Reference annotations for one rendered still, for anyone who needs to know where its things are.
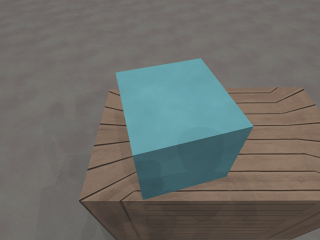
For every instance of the carton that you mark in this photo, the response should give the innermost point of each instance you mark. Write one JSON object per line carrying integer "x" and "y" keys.
{"x": 184, "y": 128}

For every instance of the pedestal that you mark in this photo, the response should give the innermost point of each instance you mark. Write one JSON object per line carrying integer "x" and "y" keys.
{"x": 272, "y": 191}

